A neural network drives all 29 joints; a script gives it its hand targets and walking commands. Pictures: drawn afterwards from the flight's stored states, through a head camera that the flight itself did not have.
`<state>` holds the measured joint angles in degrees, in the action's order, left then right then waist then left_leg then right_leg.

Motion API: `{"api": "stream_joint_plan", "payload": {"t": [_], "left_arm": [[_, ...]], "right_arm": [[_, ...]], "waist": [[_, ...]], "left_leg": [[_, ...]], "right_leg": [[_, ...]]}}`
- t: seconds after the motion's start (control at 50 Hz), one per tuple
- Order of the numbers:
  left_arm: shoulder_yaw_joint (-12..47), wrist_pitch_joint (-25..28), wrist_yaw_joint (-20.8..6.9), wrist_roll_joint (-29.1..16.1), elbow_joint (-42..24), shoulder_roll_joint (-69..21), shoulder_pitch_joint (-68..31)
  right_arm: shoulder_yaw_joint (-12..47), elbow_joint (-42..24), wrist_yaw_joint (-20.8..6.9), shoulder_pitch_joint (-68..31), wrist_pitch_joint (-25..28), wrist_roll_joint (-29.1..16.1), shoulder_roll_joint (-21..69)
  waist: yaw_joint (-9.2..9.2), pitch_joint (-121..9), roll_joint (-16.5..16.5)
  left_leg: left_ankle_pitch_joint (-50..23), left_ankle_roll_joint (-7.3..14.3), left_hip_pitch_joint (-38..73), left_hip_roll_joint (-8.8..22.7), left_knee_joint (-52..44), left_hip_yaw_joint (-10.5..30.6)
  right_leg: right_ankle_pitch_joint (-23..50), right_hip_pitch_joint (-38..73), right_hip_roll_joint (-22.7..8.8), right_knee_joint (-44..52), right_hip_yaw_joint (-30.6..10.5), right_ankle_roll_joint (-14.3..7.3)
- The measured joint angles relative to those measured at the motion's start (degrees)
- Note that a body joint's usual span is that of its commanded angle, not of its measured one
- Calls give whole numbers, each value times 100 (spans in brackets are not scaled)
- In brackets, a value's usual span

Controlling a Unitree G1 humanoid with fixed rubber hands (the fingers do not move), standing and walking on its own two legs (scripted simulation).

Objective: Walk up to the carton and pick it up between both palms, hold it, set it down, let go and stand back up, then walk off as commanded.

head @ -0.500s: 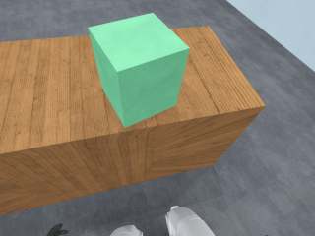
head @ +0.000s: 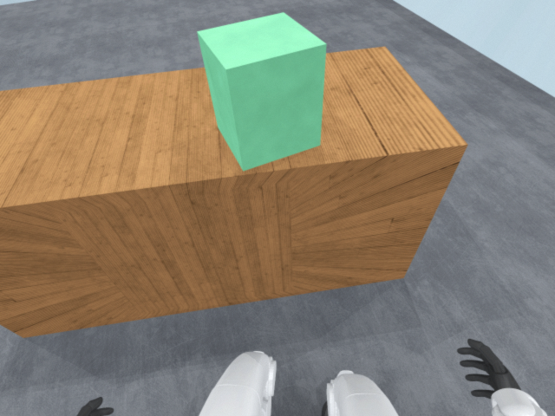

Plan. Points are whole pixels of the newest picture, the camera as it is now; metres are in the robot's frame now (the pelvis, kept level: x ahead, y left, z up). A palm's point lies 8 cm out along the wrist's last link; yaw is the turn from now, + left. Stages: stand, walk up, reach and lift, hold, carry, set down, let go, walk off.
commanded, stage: walk off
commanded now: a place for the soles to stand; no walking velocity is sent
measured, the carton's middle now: (263, 92) +0.77 +0.06 +0.06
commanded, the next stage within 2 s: none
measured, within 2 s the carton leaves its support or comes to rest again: neither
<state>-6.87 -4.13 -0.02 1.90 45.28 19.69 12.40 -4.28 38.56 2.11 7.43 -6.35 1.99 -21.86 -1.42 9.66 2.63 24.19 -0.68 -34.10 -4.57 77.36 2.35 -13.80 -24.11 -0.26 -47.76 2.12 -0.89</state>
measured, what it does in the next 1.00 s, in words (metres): walks backwards: left foot, then right foot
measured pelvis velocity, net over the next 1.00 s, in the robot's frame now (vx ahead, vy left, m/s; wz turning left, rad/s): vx -0.13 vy -0.04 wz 0.00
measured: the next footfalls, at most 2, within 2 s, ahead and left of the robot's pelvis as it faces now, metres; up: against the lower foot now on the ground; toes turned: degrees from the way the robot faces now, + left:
left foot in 0.20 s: -0.13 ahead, +0.13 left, +0.00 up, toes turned +2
right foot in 0.64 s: -0.14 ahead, -0.15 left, +0.00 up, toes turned +1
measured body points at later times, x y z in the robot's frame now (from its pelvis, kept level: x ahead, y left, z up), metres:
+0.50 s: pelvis -0.16 +0.00 +0.02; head -0.22 +0.04 +0.47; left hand -0.12 +0.33 -0.10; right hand -0.16 -0.30 -0.07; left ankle -0.17 +0.13 -0.69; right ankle -0.20 -0.11 -0.60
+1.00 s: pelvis -0.13 -0.04 +0.04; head -0.17 -0.03 +0.49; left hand -0.13 +0.27 -0.08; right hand -0.03 -0.35 -0.04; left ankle -0.13 +0.10 -0.60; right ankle -0.18 -0.15 -0.69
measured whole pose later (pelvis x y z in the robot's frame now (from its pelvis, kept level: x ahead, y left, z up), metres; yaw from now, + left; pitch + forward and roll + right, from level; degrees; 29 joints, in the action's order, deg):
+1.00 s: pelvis -0.13 -0.04 +0.04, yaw +0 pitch -6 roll +0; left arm -4.1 -1.0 2.4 1.6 46.9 19.6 26.6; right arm -1.9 37.5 0.5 20.0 -3.7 2.1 -22.5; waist -0.6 0.7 0.1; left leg 18.8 1.2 -25.8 -1.2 70.0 4.2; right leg -21.7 -2.1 1.6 -30.1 -0.4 -1.5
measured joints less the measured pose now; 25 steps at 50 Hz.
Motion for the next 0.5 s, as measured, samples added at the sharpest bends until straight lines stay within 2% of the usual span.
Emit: {"api": "stream_joint_plan", "payload": {"t": [0.04, 0.06, 0.1, 0.12, 0.16, 0.2, 0.22, 0.24, 0.28, 0.34, 0.42, 0.5], "left_arm": [[7, -37, 66, -29, -111, -10, -182], [24, -59, 82, -36, -213, 15, -260], [72, -88, 85, -53, -473, 92, -374], [102, -105, 81, -61, -615, 141, -405], [181, -151, 52, -32, -902, 247, -431], [277, -177, 10, -14, -1153, 314, -458], [275, -147, 0, -33, -1192, 375, -480], [211, -147, -33, -18, -1159, 415, -460], [83, -136, -112, 10, -909, 447, -358], [-40, -99, -253, 13, -358, 467, 10], [-92, -169, -368, -16, 40, 521, 661], [-115, -157, -395, -71, -61, 594, 1004]], "right_arm": [[70, -14, -65, 31, -21, -18, 64], [113, -24, -98, 83, -27, -16, 105], [189, -133, -158, 325, -18, -12, 174], [218, -217, -175, 510, 1, -16, 198], [264, -390, -188, 968, 85, -38, 190], [266, -511, -193, 1507, 214, -91, 28], [239, -408, -187, 1665, 265, -111, 28], [234, -230, -171, 1779, 308, -99, 71], [231, 246, -106, 1949, 408, -66, 179], [226, 689, -32, 2161, 443, 49, 304], [202, 595, 49, 2404, 572, 151, 449], [213, 252, 133, 2375, 707, 172, 643]], "waist": [[-6, -64, -173], [13, -130, -308], [95, -302, -575], [153, -398, -689], [302, -565, -843], [461, -677, -745], [493, -596, -815], [493, -459, -915], [485, -212, -993], [475, -242, -991], [367, -644, -1013], [130, -927, -1101]], "left_leg": [[-65, -86, 141, -155, 960, 42], [-27, -89, 311, -205, 1150, 14], [247, -11, 839, -222, 878, -60], [454, 53, 1196, -175, 366, -114], [893, 217, 2049, 12, -1375, -277], [1086, 374, 2838, 265, -3488, -354], [788, 360, 2822, 239, -3738, -393], [598, 305, 2744, 187, -3602, -449], [377, 221, 2776, 186, -3491, -472], [160, 181, 2795, 251, -3607, -433], [-6, 179, 2693, 311, -3778, -444], [-75, 105, 2556, 386, -3789, -449]], "right_leg": [[240, -60, -109, 189, -48, -51], [368, -126, -188, 307, -88, -62], [498, -272, -330, 583, -156, -52], [526, -331, -384, 754, -173, -51], [508, -435, -464, 1095, -144, -5], [3, -721, -437, 1076, -20, 109], [-447, -906, -443, 774, -105, 146], [-695, -1031, -347, 187, -358, 204], [-678, -1069, 90, -1255, -914, 268], [-724, -804, 554, -2699, -1127, 259], [-1079, -230, 648, -3083, -932, 131], [-1257, 183, 519, -2789, -797, 76]]}}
